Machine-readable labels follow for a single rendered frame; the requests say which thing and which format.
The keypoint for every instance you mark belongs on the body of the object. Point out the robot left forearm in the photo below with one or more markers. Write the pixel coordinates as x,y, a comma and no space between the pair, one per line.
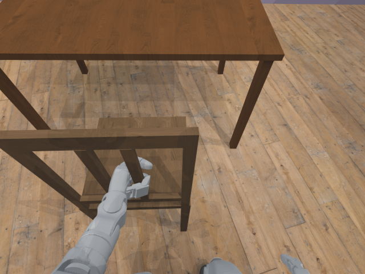
96,244

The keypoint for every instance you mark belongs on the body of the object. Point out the chair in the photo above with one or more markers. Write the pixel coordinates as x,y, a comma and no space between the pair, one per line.
166,142

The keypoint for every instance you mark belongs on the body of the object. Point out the left robot hand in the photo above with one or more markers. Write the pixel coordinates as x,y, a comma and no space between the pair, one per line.
121,179

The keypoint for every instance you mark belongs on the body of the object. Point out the right robot hand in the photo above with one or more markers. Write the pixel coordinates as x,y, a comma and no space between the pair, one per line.
293,264

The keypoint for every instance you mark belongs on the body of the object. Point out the robot right shin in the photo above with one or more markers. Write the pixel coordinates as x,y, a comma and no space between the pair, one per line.
216,258

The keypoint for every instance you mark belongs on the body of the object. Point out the table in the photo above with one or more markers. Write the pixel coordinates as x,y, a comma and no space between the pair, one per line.
138,30

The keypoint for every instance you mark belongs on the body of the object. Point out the robot right thigh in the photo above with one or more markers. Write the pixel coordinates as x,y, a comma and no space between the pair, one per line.
221,267

